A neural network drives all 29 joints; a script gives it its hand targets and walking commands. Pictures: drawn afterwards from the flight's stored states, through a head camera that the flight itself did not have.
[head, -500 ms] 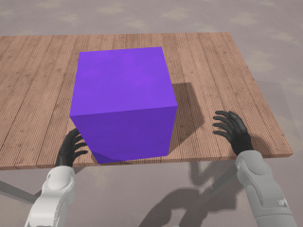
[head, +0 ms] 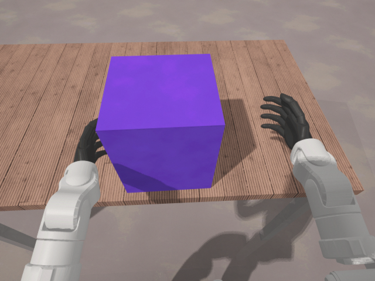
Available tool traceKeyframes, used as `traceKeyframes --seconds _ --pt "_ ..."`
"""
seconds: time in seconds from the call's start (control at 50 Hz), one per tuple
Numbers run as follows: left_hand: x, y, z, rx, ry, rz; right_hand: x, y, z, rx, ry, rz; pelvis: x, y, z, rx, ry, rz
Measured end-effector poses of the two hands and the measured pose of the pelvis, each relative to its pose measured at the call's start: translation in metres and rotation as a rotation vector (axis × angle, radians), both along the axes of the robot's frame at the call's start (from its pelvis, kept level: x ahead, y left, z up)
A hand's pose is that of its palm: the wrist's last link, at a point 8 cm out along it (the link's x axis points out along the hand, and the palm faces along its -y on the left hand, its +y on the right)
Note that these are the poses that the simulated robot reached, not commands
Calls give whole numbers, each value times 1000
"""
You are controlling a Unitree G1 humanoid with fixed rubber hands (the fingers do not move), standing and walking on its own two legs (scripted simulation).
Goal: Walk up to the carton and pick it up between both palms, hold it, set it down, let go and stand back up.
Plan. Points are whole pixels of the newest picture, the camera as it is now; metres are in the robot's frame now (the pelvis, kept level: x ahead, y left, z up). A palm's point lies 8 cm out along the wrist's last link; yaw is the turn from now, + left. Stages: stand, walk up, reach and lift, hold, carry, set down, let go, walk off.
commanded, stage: reach and lift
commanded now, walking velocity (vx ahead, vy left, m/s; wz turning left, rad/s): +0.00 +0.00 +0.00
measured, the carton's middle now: (165, 128) +0.44 +0.06 +0.05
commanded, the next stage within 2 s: none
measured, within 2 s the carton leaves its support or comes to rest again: neither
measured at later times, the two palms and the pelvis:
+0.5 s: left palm (89, 126) +0.39 +0.20 +0.12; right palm (292, 102) +0.43 -0.19 +0.15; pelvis +0.00 +0.00 +0.00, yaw +0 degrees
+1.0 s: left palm (88, 92) +0.46 +0.21 +0.15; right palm (282, 66) +0.49 -0.18 +0.19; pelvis +0.01 +0.00 +0.00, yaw +0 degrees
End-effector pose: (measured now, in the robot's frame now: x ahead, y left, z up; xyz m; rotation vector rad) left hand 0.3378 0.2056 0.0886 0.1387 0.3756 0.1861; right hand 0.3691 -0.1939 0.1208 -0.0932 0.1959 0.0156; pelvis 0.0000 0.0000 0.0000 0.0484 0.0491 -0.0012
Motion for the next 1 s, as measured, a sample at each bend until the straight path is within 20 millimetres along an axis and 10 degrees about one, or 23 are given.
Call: traceKeyframes --seconds 1.0 --pt "120 5 62 -12 -51 88 119 18 66 33 44 -48 11 4 -1 -4 107 6"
